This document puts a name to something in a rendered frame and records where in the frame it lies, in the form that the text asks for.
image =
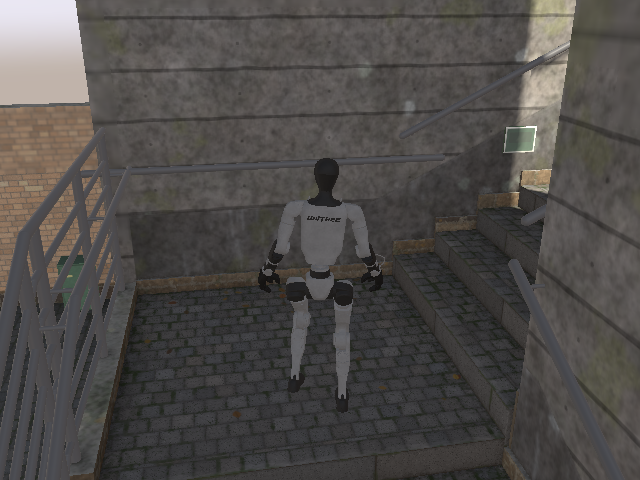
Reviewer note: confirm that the robot left hand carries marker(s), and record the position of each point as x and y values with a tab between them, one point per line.
263	278

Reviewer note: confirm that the robot right foot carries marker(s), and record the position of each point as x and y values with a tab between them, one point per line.
342	404

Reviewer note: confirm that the robot right forearm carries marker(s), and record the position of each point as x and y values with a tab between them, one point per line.
371	263

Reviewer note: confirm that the left robot upper arm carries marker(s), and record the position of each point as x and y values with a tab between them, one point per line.
291	210

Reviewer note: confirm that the right robot upper arm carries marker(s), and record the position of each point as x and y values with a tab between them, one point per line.
355	213

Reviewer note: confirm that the robot right hand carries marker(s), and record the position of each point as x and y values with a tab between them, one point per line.
378	280

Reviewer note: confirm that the robot left forearm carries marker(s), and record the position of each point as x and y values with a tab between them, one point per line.
272	261

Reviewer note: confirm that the robot head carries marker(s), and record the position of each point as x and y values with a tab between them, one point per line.
326	172

